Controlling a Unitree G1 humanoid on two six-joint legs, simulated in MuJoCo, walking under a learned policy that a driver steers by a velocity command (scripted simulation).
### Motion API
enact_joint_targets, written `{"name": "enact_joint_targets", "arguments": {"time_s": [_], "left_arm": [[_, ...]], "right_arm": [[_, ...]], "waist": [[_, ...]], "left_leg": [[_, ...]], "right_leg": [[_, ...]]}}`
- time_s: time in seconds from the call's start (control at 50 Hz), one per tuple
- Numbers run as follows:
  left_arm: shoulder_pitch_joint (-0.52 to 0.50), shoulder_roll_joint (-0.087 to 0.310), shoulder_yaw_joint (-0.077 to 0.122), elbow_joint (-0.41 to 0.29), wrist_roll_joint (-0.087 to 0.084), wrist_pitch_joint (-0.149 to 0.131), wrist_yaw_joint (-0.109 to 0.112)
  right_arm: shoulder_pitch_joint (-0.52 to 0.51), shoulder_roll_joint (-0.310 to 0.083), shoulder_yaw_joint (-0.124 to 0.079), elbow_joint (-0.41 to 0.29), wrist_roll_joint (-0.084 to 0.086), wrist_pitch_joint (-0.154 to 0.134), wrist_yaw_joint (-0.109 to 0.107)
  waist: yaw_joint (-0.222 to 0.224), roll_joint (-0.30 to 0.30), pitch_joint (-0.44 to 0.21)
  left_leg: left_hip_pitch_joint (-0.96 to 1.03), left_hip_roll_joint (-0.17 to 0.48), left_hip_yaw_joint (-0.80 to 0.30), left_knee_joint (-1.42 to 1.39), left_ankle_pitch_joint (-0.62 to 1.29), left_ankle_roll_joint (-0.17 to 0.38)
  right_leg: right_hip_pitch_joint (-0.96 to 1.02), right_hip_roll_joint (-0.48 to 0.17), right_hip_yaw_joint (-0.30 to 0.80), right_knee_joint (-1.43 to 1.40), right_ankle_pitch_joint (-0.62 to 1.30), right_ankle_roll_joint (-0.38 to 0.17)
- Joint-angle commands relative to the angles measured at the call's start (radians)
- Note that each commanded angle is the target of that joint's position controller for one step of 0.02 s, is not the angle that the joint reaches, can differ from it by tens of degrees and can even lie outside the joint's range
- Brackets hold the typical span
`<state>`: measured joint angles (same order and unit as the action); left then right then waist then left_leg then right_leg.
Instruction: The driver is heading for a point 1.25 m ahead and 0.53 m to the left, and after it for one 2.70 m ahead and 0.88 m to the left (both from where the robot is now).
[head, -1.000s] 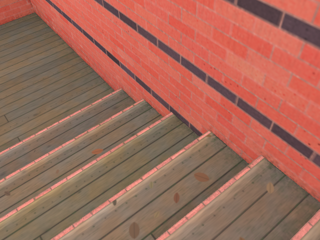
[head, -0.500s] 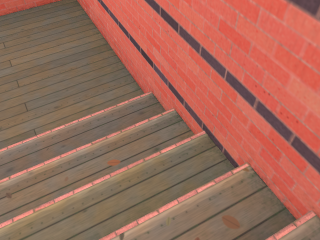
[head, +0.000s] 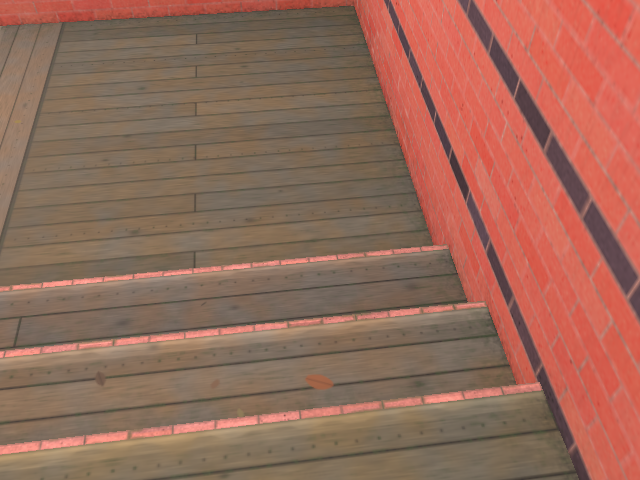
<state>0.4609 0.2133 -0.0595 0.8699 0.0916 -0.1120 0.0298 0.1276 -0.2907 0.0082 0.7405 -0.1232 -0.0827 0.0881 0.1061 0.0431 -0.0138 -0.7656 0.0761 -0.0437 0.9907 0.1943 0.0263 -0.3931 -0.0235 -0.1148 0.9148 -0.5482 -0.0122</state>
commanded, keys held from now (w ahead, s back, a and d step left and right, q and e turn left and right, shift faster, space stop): w+q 0.28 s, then q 0.52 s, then w+q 0.20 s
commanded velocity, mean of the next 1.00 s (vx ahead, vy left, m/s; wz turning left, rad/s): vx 0.29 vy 0.00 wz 0.59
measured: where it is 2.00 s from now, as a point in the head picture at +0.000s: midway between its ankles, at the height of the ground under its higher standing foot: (150, 449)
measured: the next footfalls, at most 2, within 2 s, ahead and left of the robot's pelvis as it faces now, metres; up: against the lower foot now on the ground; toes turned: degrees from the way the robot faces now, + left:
left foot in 0.18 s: +0.25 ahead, +0.14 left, -0.15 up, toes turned +11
right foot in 0.66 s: +0.58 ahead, +0.00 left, -0.30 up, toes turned +24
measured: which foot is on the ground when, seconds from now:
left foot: up 0.00-0.16, down 0.18-0.68, up 0.70-1.00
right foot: down 0.00-0.20, up 0.22-0.64, down 0.66-1.00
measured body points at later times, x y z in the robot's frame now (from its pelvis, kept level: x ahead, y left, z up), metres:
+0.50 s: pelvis +0.28 +0.06 -0.13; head +0.29 +0.06 +0.32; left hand +0.44 +0.33 -0.20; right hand +0.36 -0.16 -0.26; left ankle +0.22 +0.13 -0.83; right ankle +0.51 -0.04 -0.81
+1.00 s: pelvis +0.44 +0.05 -0.25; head +0.43 +0.06 +0.20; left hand +0.30 +0.29 -0.38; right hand +0.65 -0.05 -0.37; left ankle +0.36 +0.17 -0.72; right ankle +0.54 -0.01 -0.98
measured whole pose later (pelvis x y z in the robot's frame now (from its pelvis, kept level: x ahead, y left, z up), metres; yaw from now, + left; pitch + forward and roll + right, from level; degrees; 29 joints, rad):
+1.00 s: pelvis +0.44 +0.05 -0.25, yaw +38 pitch +3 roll -1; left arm 0.39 0.27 0.05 0.82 0.10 -0.12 -0.01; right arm 0.35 -0.18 0.06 0.68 -0.08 0.00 0.07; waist 0.04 -0.01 -0.07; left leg -1.01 0.06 -0.06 1.95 -0.37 -0.03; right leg -0.34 -0.09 -0.23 0.49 -0.20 -0.04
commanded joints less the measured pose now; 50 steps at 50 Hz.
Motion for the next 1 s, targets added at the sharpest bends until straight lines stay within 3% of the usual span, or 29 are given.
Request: {"name": "enact_joint_targets", "arguments": {"time_s": [0.02,0.12,0.16,0.18,0.2,0.22,0.24,0.26,0.28,0.3,0.36,0.4,0.42,0.46,0.48,0.5,0.56,0.6,0.64,0.66,0.68,0.7,0.72,0.76,0.78,0.8,0.86,0.92,1.0], "left_arm": [[0.048,0.074,-0.003,0.007,0.018,-0.031,0.002],[0.113,0.155,0.023,0.11,-0.015,-0.014,-0.035],[0.067,0.198,0.039,0.125,0.007,0.016,-0.054],[0.012,0.222,0.046,0.115,0.03,0.028,-0.078],[0.059,0.159,0.033,0.148,0.058,0.03,-0.102],[0.225,-0.003,-0.002,0.147,0.032,0.029,-0.137],[0.016,0.096,0.016,0.044,-0.013,0.011,-0.142],[-0.223,0.122,0.019,-0.088,-0.04,-0.022,-0.122],[-0.29,0.14,0.026,-0.1,-0.027,-0.038,-0.077],[-0.23,0.163,0.036,-0.088,-0.013,-0.04,-0.051],[-0.199,0.111,0.036,-0.097,-0.003,0.016,-0.004],[-0.128,0.033,0.005,-0.094,0.011,0.034,-0.038],[-0.088,0.046,0.014,-0.088,0.002,0.031,-0.049],[-0.346,0.103,0.029,-0.168,0.009,0.021,-0.06],[-0.414,0.107,0.023,-0.151,0.008,0.028,-0.067],[-0.457,0.067,0.013,-0.176,0.01,0.036,-0.073],[-0.399,0.08,0.036,-0.217,-0.011,0.051,-0.076],[-0.34,0.105,0.053,-0.203,-0.009,0.052,-0.081],[-0.215,0.138,0.088,-0.155,-0.035,0.042,-0.073],[-0.082,0.201,0.122,-0.146,-0.059,0.03,-0.061],[0.02,0.258,0.149,-0.167,-0.061,0.035,-0.066],[-0.003,0.293,0.164,-0.192,-0.071,0.043,-0.095],[-0.06,0.299,0.171,-0.18,-0.038,0.046,-0.1],[-0.227,0.157,0.118,-0.213,-0.056,0.029,-0.1],[-0.314,0.144,0.114,-0.219,-0.03,0.013,-0.086],[-0.309,0.169,0.129,-0.221,-0.032,0.006,-0.066],[-0.186,0.16,0.138,-0.175,-0.02,-0.001,-0.033],[-0.023,0.18,0.141,-0.106,0.008,-0.008,-0.032],[0.01,0.12,0.113,-0.047,0.011,-0.025,-0.048]], "right_arm": [[-0.086,-0.036,-0.003,-0.053,0.03,-0.003,0.024],[-0.174,-0.02,-0.002,-0.089,0.002,0.027,-0.012],[-0.008,-0.056,-0.027,-0.021,0.016,0.021,-0.025],[0.196,-0.124,-0.067,0.047,0.039,0.007,-0.032],[0.398,-0.208,-0.114,0.115,0.022,0.005,-0.035],[0.558,-0.251,-0.112,0.156,0.031,0.011,-0.028],[0.633,-0.21,-0.117,0.173,0.037,0.008,-0.023],[0.552,-0.202,-0.117,0.157,0.066,-0.014,-0.021],[0.385,-0.08,-0.07,0.119,0.081,-0.035,-0.017],[0.287,-0.047,-0.047,0.093,0.059,-0.043,-0.005],[0.089,-0.045,-0.029,0.034,0.077,-0.054,-0.022],[0.045,-0.101,-0.041,-0.008,0.039,-0.057,-0.024],[0.042,-0.12,-0.047,-0.03,0.03,-0.059,-0.026],[0.309,-0.026,-0.023,0.052,0.062,-0.069,-0.075],[0.392,0.021,-0.016,0.079,0.086,-0.06,-0.097],[0.438,-0.012,-0.019,0.098,0.077,-0.045,-0.096],[0.4,-0.034,-0.014,0.071,0.04,-0.018,-0.043],[0.409,-0.028,-0.007,0.062,0.072,-0.015,-0.044],[0.402,-0.044,0.005,0.066,0.095,0.007,-0.046],[0.386,-0.053,0.009,0.043,0.082,0.007,-0.023],[0.576,0.061,0.016,0.054,0.09,0.007,-0.015],[0.615,0.004,0.01,-0.003,0.091,0.023,-0.019],[0.468,-0.028,-0.002,-0.053,0.085,0.045,-0.024],[0.315,-0.007,0.01,-0.111,0.064,0.056,-0.065],[0.392,0.066,0.04,-0.079,0.06,0.078,-0.068],[0.401,0.087,0.042,-0.082,0.06,0.087,-0.061],[0.437,0.086,0.038,-0.047,0.057,0.086,-0.023],[0.307,0.091,0.045,-0.101,0.045,0.069,-0.015],[0.215,0.086,0.049,-0.122,0.039,0.069,-0.014]], "waist": [[-0.011,-0.108,0.095],[0.015,-0.11,0.194],[-0.069,-0.053,0.164],[-0.173,-0.011,0.087],[-0.248,0.1,-0.003],[-0.195,0.177,-0.357],[-0.299,0.106,-0.262],[-0.341,0.124,-0.081],[-0.259,-0.096,0.001],[-0.174,-0.077,0.035],[-0.032,-0.017,0.035],[-0.005,-0.047,-0.011],[0.005,-0.066,-0.003],[-0.167,-0.027,0.025],[-0.232,-0.1,0.048],[-0.243,-0.067,0.046],[-0.166,-0.015,0.068],[-0.156,-0.015,0.099],[-0.102,-0.052,0.093],[-0.027,-0.089,-0.039],[-0.062,-0.361,-0.414],[-0.059,-0.333,-0.581],[-0.057,-0.186,-0.388],[-0.139,-0.025,-0.176],[-0.205,-0.026,-0.083],[-0.216,-0.087,-0.034],[-0.167,-0.082,0.014],[-0.075,-0.106,0.038],[-0.065,-0.125,0.031]], "left_leg": [[0.309,-0.026,0.099,-0.234,0.215,0.005],[0.281,-0.005,0.049,-0.507,0.005,0.054],[0.543,-0.039,0.118,-0.62,0.072,0.058],[0.813,-0.09,0.18,-0.644,0.139,0.065],[1.138,-0.032,0.087,-0.56,0.261,0.163],[1.524,0.139,-0.132,-0.276,0.589,0.362],[1.509,0.182,-0.303,-0.364,0.499,0.39],[1.357,0.232,-0.475,-0.509,-0.15,0.387],[1.105,0.242,-0.448,-0.577,-0.365,0.298],[0.858,0.239,-0.439,-0.6,-0.331,0.329],[0.38,0.168,-0.354,-0.687,-0.013,0.392],[0.158,0.042,-0.211,-0.546,0.099,0.311],[0.077,0.002,-0.182,-0.498,0.116,0.285],[0.503,0.012,-0.316,-0.34,-0.092,0.249],[0.577,-0.032,-0.287,-0.259,-0.341,0.187],[0.486,-0.052,-0.317,-0.225,-0.425,0.187],[0.153,-0.068,-0.387,-0.191,-0.551,0.206],[0.2,-0.087,-0.433,-0.072,-0.637,0.18],[0.186,-0.135,-0.426,0.088,-0.572,0.117],[0.016,-0.163,-0.362,0.274,-0.418,0.027],[-0.16,-0.281,-0.096,0.748,-0.977,-0.094],[-0.306,-0.28,-0.071,1.14,-1.206,-0.135],[-0.5,-0.217,-0.059,1.279,-1.097,-0.148],[-0.434,-0.091,-0.056,1.117,-0.89,-0.15],[-0.183,-0.034,-0.08,1.018,-0.752,-0.152],[-0.037,-0.045,-0.019,1.055,-0.771,-0.16],[-0.075,-0.044,0.001,1.038,-0.635,-0.116],[-0.448,-0.01,-0.076,1.03,-0.577,-0.071],[-0.565,0.044,-0.045,0.963,-0.525,-0.024]], "right_leg": [[-0.259,-0.159,0.146,-0.292,-0.099,-0.143],[0.043,-0.307,0.252,-0.207,-0.014,-0.118],[0.041,-0.261,0.161,-0.024,0.118,-0.082],[-0.021,-0.204,0.056,0.175,0.307,-0.052],[-0.234,-0.145,-0.004,0.546,0.29,0.022],[-0.379,-0.043,0.024,0.892,-0.165,0.069],[-0.613,-0.006,0.091,1.003,-0.201,0.087],[-0.89,-0.024,0.136,0.973,-0.155,0.067],[-0.816,-0.106,0.238,0.62,0.146,0.039],[-0.66,-0.131,0.255,0.519,0.23,0.029],[-0.273,-0.139,0.227,0.166,0.294,0.056],[0.003,-0.079,0.16,0.119,0.579,0.044],[0.083,-0.042,0.127,0.11,0.639,0.047],[-0.383,-0.071,0.25,-0.112,0.805,0.074],[-0.446,-0.09,0.265,-0.402,1.0,0.069],[-0.33,-0.06,0.23,-0.466,1.089,0.056],[0.03,-0.027,0.183,-0.416,1.024,0.035],[0.093,-0.031,0.194,-0.545,0.97,0.028],[0.324,-0.046,0.125,-0.728,1.062,-0.024],[0.666,-0.139,0.162,-0.565,1.223,-0.139],[1.113,-0.415,0.327,-0.267,1.759,-0.403],[1.163,-0.54,0.56,-0.287,1.753,-0.564],[1.004,-0.545,0.559,-0.353,1.456,-0.494],[0.455,-0.494,0.419,-0.508,0.969,-0.416],[0.125,-0.45,0.283,-0.614,0.98,-0.405],[-0.049,-0.388,0.225,-0.673,0.979,-0.408],[-0.054,-0.283,0.141,-0.7,0.338,-0.245],[0.235,-0.38,0.298,-0.666,0.086,-0.252],[0.257,-0.399,0.287,-0.685,-0.07,-0.212]]}}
